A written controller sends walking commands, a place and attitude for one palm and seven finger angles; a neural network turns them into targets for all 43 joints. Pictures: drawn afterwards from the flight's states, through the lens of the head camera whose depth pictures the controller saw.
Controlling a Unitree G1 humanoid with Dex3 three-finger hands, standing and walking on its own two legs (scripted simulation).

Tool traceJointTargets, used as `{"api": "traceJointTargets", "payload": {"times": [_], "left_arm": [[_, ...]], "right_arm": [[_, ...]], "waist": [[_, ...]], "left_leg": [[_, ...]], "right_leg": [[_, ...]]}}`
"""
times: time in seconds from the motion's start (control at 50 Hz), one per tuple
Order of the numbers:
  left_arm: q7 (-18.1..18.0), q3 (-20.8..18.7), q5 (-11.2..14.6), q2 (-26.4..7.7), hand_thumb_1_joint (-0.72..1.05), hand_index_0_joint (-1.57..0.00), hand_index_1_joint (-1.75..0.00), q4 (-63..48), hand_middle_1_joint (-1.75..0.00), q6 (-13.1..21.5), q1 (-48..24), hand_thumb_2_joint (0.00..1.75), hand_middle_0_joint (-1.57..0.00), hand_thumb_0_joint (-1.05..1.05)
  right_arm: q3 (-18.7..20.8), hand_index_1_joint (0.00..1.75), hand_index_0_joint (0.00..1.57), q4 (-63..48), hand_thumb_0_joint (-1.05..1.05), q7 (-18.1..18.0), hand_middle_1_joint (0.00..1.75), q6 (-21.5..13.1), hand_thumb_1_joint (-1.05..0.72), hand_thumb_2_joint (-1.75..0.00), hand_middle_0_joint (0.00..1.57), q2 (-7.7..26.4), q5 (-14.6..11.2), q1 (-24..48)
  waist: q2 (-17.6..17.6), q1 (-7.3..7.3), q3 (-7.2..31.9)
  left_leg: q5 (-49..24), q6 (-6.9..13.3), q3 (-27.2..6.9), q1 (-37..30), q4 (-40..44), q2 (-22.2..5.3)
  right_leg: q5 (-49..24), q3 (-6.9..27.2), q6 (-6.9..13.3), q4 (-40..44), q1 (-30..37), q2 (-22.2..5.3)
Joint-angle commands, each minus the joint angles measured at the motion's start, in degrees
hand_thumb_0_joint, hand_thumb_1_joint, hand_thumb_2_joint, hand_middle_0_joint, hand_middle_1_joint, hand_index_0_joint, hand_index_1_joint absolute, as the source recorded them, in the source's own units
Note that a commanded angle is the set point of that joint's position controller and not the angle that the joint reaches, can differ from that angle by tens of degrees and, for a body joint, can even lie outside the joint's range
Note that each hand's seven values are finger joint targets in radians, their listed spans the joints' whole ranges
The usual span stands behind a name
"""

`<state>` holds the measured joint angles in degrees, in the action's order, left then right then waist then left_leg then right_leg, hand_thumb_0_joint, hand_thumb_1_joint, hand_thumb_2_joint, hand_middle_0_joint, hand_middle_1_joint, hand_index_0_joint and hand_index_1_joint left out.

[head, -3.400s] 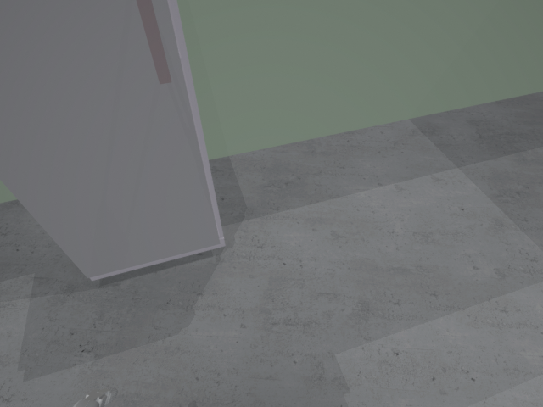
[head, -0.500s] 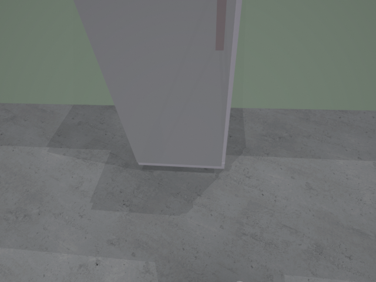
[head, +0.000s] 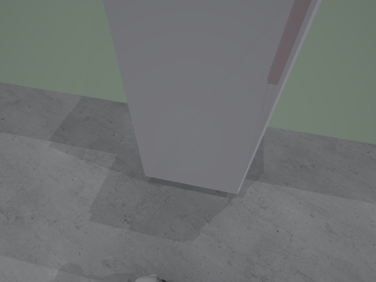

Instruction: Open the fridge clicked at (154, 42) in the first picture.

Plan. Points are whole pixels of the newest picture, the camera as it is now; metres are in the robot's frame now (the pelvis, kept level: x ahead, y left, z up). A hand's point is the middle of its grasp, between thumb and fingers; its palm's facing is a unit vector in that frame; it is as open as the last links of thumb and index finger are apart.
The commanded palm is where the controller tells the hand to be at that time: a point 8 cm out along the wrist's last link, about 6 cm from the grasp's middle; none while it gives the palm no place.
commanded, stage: take the last steps up to it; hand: right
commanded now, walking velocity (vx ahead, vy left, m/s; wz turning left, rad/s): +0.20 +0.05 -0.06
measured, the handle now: (286, 36) +0.63 -0.15 +0.22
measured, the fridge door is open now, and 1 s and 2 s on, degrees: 0 0 0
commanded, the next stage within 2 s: come to a stop and stand still in 0.12 s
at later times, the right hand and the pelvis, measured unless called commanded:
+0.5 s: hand out of the picture +0.11 -0.14 -0.18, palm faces +0.11 +0.98 -0.14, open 7.4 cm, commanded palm none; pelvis +0.13 +0.02 +0.01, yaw -1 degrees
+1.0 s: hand out of the picture +0.10 -0.12 -0.15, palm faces +0.12 +0.97 -0.23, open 7.4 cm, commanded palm none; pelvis +0.09 +0.07 +0.02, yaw -2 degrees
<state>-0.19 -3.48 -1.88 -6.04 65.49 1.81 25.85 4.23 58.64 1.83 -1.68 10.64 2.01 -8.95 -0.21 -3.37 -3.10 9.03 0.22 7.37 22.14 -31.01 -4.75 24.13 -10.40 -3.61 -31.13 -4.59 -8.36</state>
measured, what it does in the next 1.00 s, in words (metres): walks ahead: right foot, then left foot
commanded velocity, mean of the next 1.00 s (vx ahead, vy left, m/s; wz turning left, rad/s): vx -0.03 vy -0.05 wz -0.01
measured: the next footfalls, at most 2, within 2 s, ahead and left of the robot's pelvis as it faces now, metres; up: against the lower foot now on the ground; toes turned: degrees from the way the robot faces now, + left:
right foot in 0.34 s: +0.22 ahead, -0.09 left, +0.00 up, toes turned -10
left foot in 0.70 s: +0.15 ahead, +0.18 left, +0.00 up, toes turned +3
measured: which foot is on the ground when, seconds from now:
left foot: down 0.00-0.40, up 0.42-0.68, down 0.70-1.00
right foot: down 0.00-0.00, up 0.02-0.32, down 0.34-0.70, up 0.72-1.00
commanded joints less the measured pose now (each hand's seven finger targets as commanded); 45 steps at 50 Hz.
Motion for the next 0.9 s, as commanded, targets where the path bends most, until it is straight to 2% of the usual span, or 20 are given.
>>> {"api": "traceJointTargets", "payload": {"times": [0.0, 0.02, 0.04, 0.1, 0.2, 0.28, 0.32, 0.38, 0.42, 0.5, 0.58, 0.64, 0.66, 0.68, 0.7, 0.72, 0.74, 0.78, 0.82, 0.88], "left_arm": [[-0.14, -0.30, 1.29, -5.93, 0.90, -0.20, -0.30, -6.36, -0.30, 0.39, -3.61, 0.90, -0.20, 0.00], [-0.15, -0.67, 1.02, -5.61, 0.90, -0.20, -0.30, -6.76, -0.30, 0.42, -6.61, 0.90, -0.20, 0.00], [-0.07, -0.77, 0.51, -6.01, 0.90, -0.20, -0.30, -6.51, -0.30, 0.31, -7.90, 0.90, -0.20, 0.00], [0.06, -0.21, -0.03, -3.21, 0.90, -0.20, -0.30, -4.75, -0.30, -0.58, -4.50, 0.90, -0.20, 0.00], [0.55, 0.72, 0.31, -2.13, 0.90, -0.20, -0.30, -6.28, -0.30, -0.69, -7.89, 0.90, -0.20, 0.00], [-0.59, 2.21, 0.89, -2.86, 0.90, -0.20, -0.30, -4.82, -0.30, -0.32, -8.88, 0.90, -0.20, 0.00], [-1.27, 1.38, 0.99, -8.40, 0.90, -0.20, -0.30, -4.51, -0.30, 0.10, -7.14, 0.90, -0.20, 0.00], [-2.76, 0.19, 1.64, -12.24, 0.90, -0.20, -0.30, -5.38, -0.30, -1.27, -9.48, 0.90, -0.20, 0.00], [-3.20, -0.49, 1.12, -12.81, 0.90, -0.20, -0.30, -6.89, -0.30, -2.06, -12.11, 0.90, -0.20, 0.00], [-2.52, -1.82, 0.68, -13.40, 0.90, -0.20, -0.30, -10.05, -0.30, -2.84, -16.77, 0.90, -0.20, 0.00], [-1.55, -2.24, 0.30, -12.74, 0.90, -0.20, -0.30, -11.28, -0.30, -3.10, -19.48, 0.90, -0.20, 0.00], [-0.59, -2.15, 0.60, -11.41, 0.90, -0.20, -0.30, -11.44, -0.30, -3.61, -20.56, 0.90, -0.20, 0.00], [-0.23, -1.75, 1.06, -8.43, 0.90, -0.20, -0.30, -11.69, -0.30, -3.89, -19.21, 0.90, -0.20, 0.00], [0.36, -0.92, 1.45, -4.92, 0.90, -0.20, -0.30, -13.07, -0.30, -4.46, -18.59, 0.90, -0.20, 0.00], [0.72, -1.20, 0.95, -6.90, 0.90, -0.20, -0.30, -14.03, -0.30, -5.07, -20.23, 0.90, -0.20, 0.00], [0.88, -1.38, 0.70, -7.60, 0.90, -0.20, -0.30, -13.75, -0.30, -5.61, -20.77, 0.90, -0.20, 0.00], [0.90, -1.49, 0.43, -9.03, 0.90, -0.20, -0.30, -12.91, -0.30, -5.54, -19.12, 0.90, -0.20, 0.00], [1.22, -1.42, 0.26, -9.81, 0.90, -0.20, -0.30, -10.34, -0.30, -4.88, -14.17, 0.90, -0.20, 0.00], [1.21, -0.99, 0.26, -9.30, 0.90, -0.20, -0.30, -9.94, -0.30, -4.30, -12.80, 0.90, -0.20, 0.00], [0.90, -0.50, 0.49, -8.93, 0.90, -0.20, -0.30, -10.70, -0.30, -3.77, -14.28, 0.90, -0.20, 0.00]], "right_arm": [[2.89, 0.30, 0.20, 3.99, 0.00, -2.29, 0.30, -1.67, -0.90, -0.90, 0.20, 14.39, -0.92, -20.39], [2.30, 0.30, 0.20, 2.64, 0.00, -2.38, 0.30, -1.42, -0.90, -0.90, 0.20, 11.75, -0.85, -15.16], [1.22, 0.30, 0.20, 1.74, 0.00, -2.70, 0.30, -1.44, -0.90, -0.90, 0.20, 7.98, -0.86, -10.68], [-0.35, 0.30, 0.20, 1.54, 0.00, -3.30, 0.30, -2.50, -0.90, -0.90, 0.20, 2.30, -0.24, -7.84], [-1.03, 0.30, 0.20, 2.87, 0.00, -3.38, 0.30, -2.57, -0.90, -0.90, 0.20, 3.70, -0.39, -9.48], [-2.13, 0.30, 0.20, 3.90, 0.00, -3.96, 0.30, -1.39, -0.90, -0.90, 0.20, 2.63, -1.08, -8.46], [-2.30, 0.30, 0.20, 3.55, 0.00, -4.44, 0.30, -0.27, -0.90, -0.90, 0.20, 1.80, -1.56, -11.63], [-1.75, 0.30, 0.20, 2.62, 0.00, -5.00, 0.30, 2.00, -0.90, -0.90, 0.20, 3.59, -1.48, -13.47], [-0.91, 0.30, 0.20, 1.84, 0.00, -4.84, 0.30, 2.80, -0.90, -0.90, 0.20, 3.81, -1.27, -11.35], [0.00, 0.30, 0.20, -0.43, 0.00, -4.29, 0.30, 3.46, -0.90, -0.90, 0.20, 2.08, -1.03, -10.68], [-0.07, 0.30, 0.20, -1.92, 0.00, -4.02, 0.30, 3.53, -0.90, -0.90, 0.20, 0.67, -0.91, -11.82], [-0.43, 0.30, 0.20, -0.45, 0.00, -3.98, 0.30, 2.80, -0.90, -0.90, 0.20, 0.67, -0.42, -17.00], [-0.36, 0.30, 0.20, -0.57, 0.00, -4.13, 0.30, 2.28, -0.90, -0.90, 0.20, 3.57, 0.19, -17.46], [-0.05, 0.30, 0.20, -2.59, 0.00, -4.12, 0.30, 1.59, -0.90, -0.90, 0.20, 9.03, 0.55, -13.44], [0.18, 0.30, 0.20, -4.74, 0.00, -3.95, 0.30, 2.26, -0.90, -0.90, 0.20, 11.79, 0.19, -10.06], [0.78, 0.30, 0.20, -5.38, 0.00, -4.06, 0.30, 1.84, -0.90, -0.90, 0.20, 12.56, 0.08, -7.49], [0.70, 0.30, 0.20, -5.21, 0.00, -4.15, 0.30, 1.54, -0.90, -0.90, 0.20, 11.14, -0.05, -5.84], [0.49, 0.30, 0.20, -5.31, 0.00, -4.07, 0.30, 1.33, -0.90, -0.90, 0.20, 10.03, -0.15, -3.89], [0.53, 0.30, 0.20, -4.89, 0.00, -3.99, 0.30, 1.03, -0.90, -0.90, 0.20, 9.51, -0.26, -6.15], [0.71, 0.30, 0.20, -3.01, 0.00, -4.11, 0.30, 0.84, -0.90, -0.90, 0.20, 9.59, -0.19, -10.98]], "waist": [[-15.59, 9.57, 11.00], [-13.69, 8.34, 5.87], [-9.03, 6.37, 1.42], [-4.65, 2.25, 1.42], [-4.73, 2.35, 1.86], [-4.74, 2.08, 3.32], [4.80, 2.51, 7.16], [19.06, 2.62, 5.25], [13.55, 2.46, 5.21], [6.67, 3.23, 8.66], [9.69, 4.19, 8.17], [6.96, 6.67, 6.19], [-2.41, 6.75, 3.41], [-15.18, 5.16, 0.22], [-11.36, 6.06, -0.63], [-15.28, 5.65, -2.69], [-15.29, 4.86, -4.58], [-9.14, 3.16, -3.18], [-8.82, 4.39, -0.98], [-7.74, 6.85, 1.01]], "left_leg": [[12.80, 10.25, -29.90, -28.33, 18.11, -20.86], [18.90, 10.45, -28.83, -21.86, 20.33, -19.43], [17.26, 9.70, -22.96, -15.90, 20.62, -17.36], [-5.27, 8.16, -9.01, -11.02, 18.31, -12.57], [-16.53, 9.51, -5.46, -12.83, 16.12, -11.33], [-28.45, 5.43, -2.65, -13.23, 7.97, -6.90], [-15.15, 0.15, -1.82, -8.24, 3.11, -3.36], [21.61, -2.47, -2.71, -3.67, -12.14, 0.88], [25.92, -2.02, -6.59, 0.01, -22.93, 0.86], [21.86, -2.40, -6.84, 2.83, -29.10, 1.88], [19.10, -1.72, -4.62, -4.05, -18.53, 1.34], [7.21, -1.83, -1.98, -14.17, -1.62, 1.90], [10.31, -0.74, -8.46, -13.74, 8.67, -2.55], [21.02, 4.19, -26.01, -5.67, 19.75, -14.71], [29.49, 7.50, -28.36, 3.35, 24.27, -18.90], [34.00, 6.99, -31.44, 6.14, 26.18, -17.96], [31.84, 6.34, -30.45, 5.70, 25.90, -16.74], [19.00, 5.26, -21.53, -0.41, 21.33, -13.48], [10.73, 5.21, -17.72, -6.29, 18.61, -12.49], [1.47, 7.11, -17.96, -14.41, 16.55, -14.01]], "right_leg": [[9.26, 7.71, 4.94, -38.93, -31.27, 3.21], [4.82, 8.63, 5.03, -42.68, -33.31, 1.63], [-0.13, 9.13, 4.93, -42.01, -32.78, -0.31], [-4.47, 7.49, 3.39, -33.40, -26.30, -0.64], [-5.44, 4.58, 2.57, -15.43, -21.88, 1.11], [-19.95, 4.73, 2.08, 3.15, -8.66, 3.46], [-56.74, 9.64, 5.42, 3.56, 3.34, -4.07], [-77.06, 17.00, 13.83, 7.98, 3.28, -13.25], [-69.95, 16.12, 15.81, 8.17, 2.09, -13.77], [-54.98, 12.24, 15.26, 7.58, 0.56, -12.03], [-35.10, 11.88, 13.58, 9.46, -8.33, -10.39], [-5.89, 10.05, 8.86, 8.21, -18.12, -5.30], [2.76, 6.96, 5.45, 1.31, -22.05, 0.22], [4.94, 4.83, 1.89, -8.54, -23.97, 5.91], [5.73, 8.72, 2.53, -15.41, -19.45, 5.47], [2.57, 10.67, 2.71, -20.46, -21.43, 5.52], [-0.91, 12.21, 3.09, -23.52, -22.83, 5.25], [-5.41, 10.90, 2.35, -25.75, -23.73, 5.23], [-6.53, 9.86, 1.57, -24.97, -24.08, 5.51], [-3.22, 8.83, 0.75, -18.89, -24.59, 5.69]]}}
